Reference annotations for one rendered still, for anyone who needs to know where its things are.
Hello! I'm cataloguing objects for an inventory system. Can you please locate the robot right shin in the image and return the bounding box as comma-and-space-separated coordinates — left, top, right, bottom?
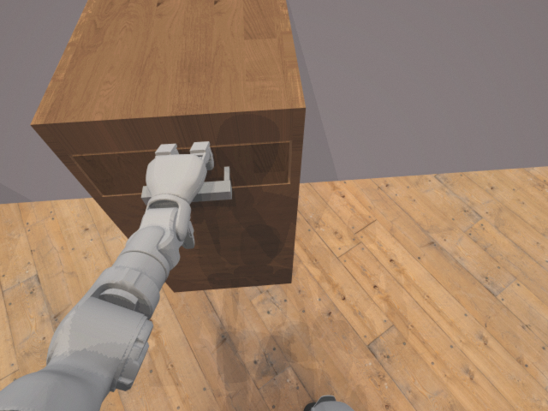
313, 396, 336, 408

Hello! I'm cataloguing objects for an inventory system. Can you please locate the drawer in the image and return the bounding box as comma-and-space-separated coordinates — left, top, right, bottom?
72, 140, 289, 195

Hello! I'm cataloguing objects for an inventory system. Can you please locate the left robot hand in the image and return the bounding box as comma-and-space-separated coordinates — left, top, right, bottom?
146, 141, 214, 249

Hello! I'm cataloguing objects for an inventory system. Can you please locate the left robot upper arm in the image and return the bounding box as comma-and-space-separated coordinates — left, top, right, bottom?
0, 297, 153, 411

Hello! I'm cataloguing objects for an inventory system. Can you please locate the cabinet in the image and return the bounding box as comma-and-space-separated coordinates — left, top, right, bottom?
30, 0, 306, 293

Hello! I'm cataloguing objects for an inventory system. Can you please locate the robot left forearm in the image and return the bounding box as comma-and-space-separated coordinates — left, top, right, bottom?
46, 194, 191, 365

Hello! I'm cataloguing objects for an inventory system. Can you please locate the handle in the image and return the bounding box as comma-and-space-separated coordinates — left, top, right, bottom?
141, 166, 232, 206

